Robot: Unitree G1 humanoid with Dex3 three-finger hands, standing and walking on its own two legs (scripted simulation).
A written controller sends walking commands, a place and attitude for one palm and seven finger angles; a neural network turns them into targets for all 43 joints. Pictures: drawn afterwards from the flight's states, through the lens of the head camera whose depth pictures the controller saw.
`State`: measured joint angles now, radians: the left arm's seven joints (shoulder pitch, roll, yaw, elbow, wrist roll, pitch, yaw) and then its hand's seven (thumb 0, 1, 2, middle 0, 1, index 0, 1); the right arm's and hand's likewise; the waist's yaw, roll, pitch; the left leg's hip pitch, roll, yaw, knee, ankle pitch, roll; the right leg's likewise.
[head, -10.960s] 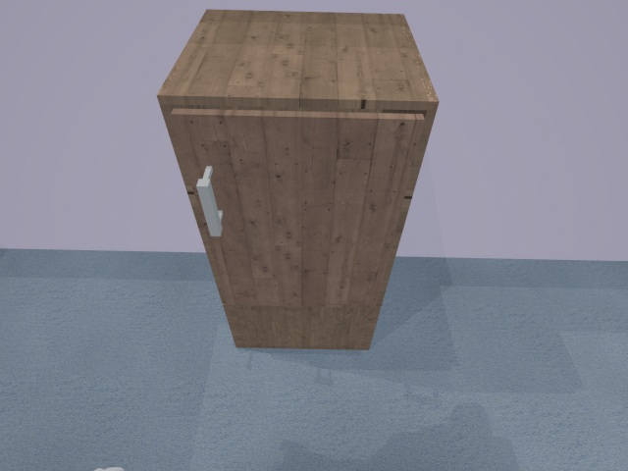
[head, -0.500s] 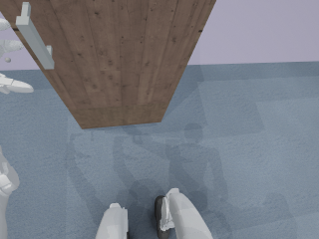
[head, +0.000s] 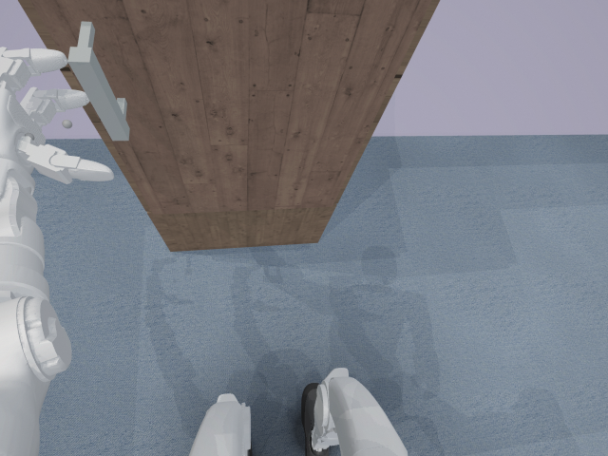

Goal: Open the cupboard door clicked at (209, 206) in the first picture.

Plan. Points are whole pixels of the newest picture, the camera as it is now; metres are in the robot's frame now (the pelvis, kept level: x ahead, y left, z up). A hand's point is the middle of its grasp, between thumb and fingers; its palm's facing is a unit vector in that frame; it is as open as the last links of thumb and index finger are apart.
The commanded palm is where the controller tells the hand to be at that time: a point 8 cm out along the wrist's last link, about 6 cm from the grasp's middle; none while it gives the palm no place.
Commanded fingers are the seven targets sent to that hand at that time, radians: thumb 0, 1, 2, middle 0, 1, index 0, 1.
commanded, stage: slide the fingers in behind the handle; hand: left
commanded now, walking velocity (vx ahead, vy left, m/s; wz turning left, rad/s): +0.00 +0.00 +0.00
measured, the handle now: (105, 86) +0.55 +0.22 +0.06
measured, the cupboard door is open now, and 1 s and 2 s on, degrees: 0 0 2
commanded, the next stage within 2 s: close the thumb around the handle in 0.88 s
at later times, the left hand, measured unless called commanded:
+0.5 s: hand (88, 135) +0.49 +0.23 +0.05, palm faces +0.10 -0.99 +0.00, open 15.4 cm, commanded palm +0.48 +0.24 +0.05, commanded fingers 0.00 -0.50 0.30 -0.30 -1.20 -0.30 -1.20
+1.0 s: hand (119, 123) +0.50 +0.20 +0.05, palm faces +0.05 -1.00 -0.03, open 14.0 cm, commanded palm +0.47 +0.25 +0.05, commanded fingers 0.00 -0.39 0.35 -0.31 -1.21 -0.31 -1.21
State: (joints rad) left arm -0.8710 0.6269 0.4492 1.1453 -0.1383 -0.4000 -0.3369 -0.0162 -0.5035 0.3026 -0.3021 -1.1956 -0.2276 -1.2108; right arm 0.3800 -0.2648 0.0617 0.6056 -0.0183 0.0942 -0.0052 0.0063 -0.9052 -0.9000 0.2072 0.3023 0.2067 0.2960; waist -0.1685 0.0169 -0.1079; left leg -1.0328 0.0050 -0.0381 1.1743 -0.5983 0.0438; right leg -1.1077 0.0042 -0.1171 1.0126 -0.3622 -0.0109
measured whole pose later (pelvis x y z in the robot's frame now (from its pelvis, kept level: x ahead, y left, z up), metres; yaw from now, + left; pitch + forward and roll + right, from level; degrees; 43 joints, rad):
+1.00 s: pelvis -0.01 -0.01 +0.00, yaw -1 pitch +25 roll -3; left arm -0.87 0.56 0.46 1.16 -0.10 -0.45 -0.28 -0.02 -0.50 0.30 -0.30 -1.20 -0.30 -1.21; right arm 0.38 -0.27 0.06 0.58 -0.01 0.08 0.00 0.01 -0.91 -0.90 0.21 0.30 0.21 0.30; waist -0.18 0.02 -0.10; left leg -1.01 0.01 0.00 1.16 -0.59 0.03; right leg -1.12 0.01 -0.08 1.04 -0.36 -0.03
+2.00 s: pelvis +0.00 -0.01 +0.00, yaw -1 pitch +25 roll -3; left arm -0.76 0.48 0.42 1.04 -0.13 -0.45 -0.25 0.00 0.79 0.84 -0.40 -1.35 -0.38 -1.35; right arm 0.38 -0.27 0.04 0.57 -0.01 0.09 0.01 0.01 -0.91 -0.90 0.21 0.30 0.21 0.30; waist -0.16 0.03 -0.12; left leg -0.98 0.01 0.01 1.13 -0.59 0.04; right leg -1.09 0.02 -0.07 1.02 -0.36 -0.02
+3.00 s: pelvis -0.01 -0.06 +0.01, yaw +4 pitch +15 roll +1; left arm 0.13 -0.10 -0.21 0.18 0.10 -0.32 0.59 0.00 0.64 0.78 -0.42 -1.33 -0.47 -1.33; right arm 0.15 -0.17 0.00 0.58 -0.08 -0.05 0.01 0.01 -0.91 -0.90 0.20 0.30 0.20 0.30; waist 0.00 0.02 -0.16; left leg -0.76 -0.02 -0.05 1.07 -0.56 -0.04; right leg -0.90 -0.02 -0.12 1.05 -0.42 -0.09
